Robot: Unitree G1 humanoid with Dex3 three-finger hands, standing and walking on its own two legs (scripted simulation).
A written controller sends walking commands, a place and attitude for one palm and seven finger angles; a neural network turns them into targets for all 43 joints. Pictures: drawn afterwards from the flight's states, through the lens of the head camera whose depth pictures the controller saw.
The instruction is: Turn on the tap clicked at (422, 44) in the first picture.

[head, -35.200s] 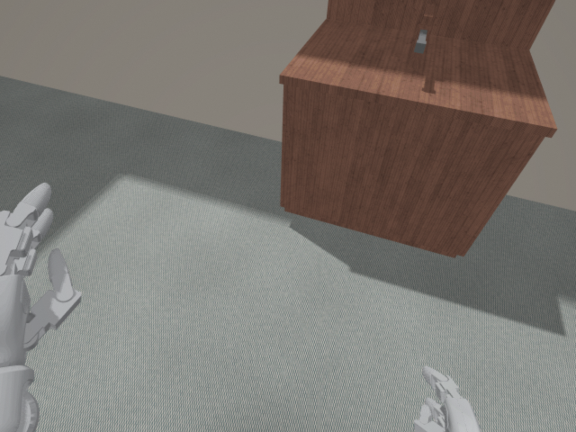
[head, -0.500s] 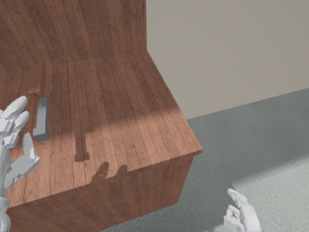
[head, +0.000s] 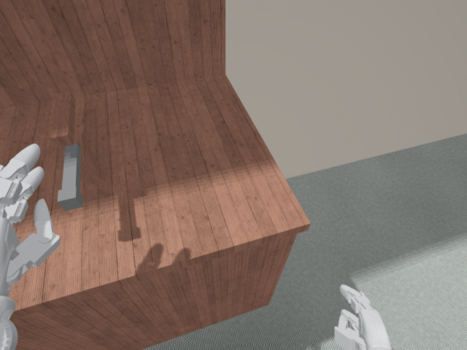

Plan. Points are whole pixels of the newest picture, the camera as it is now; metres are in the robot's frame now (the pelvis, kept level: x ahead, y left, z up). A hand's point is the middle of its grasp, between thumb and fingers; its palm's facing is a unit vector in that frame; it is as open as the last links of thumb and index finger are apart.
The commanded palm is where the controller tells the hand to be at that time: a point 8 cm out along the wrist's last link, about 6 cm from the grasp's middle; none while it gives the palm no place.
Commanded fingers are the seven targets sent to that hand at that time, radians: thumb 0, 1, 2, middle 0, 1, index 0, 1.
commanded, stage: come to a stop and stand still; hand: left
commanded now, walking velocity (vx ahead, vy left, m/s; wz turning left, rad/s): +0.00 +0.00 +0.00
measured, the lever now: (70, 198) +0.33 +0.30 +0.08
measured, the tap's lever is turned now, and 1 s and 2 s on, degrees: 0 0 0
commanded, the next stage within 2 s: look again from close up in 1.54 s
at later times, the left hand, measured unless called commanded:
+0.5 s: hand out of the picture +0.20 +0.31 +0.17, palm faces +0.41 -0.83 -0.37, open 7.4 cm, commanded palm +0.15 +0.33 +0.18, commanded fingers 0.00 0.90 0.90 -0.20 -0.30 -0.20 -0.30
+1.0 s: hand out of the picture +0.23 +0.32 +0.17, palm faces +0.36 -0.84 -0.41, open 7.4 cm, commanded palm +0.17 +0.35 +0.18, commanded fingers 0.00 0.90 0.90 -0.20 -0.30 -0.20 -0.30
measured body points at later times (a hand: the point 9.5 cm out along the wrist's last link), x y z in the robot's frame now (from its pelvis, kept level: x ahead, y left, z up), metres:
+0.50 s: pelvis -0.02 +0.05 +0.00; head -0.01 +0.08 +0.45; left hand +0.18 +0.35 +0.19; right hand +0.13 -0.19 -0.07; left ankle +0.04 +0.13 -0.74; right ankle -0.01 -0.05 -0.74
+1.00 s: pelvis +0.01 +0.08 +0.01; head +0.04 +0.09 +0.45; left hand +0.20 +0.36 +0.20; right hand +0.19 -0.14 -0.07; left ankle +0.04 +0.13 -0.74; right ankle -0.01 -0.05 -0.74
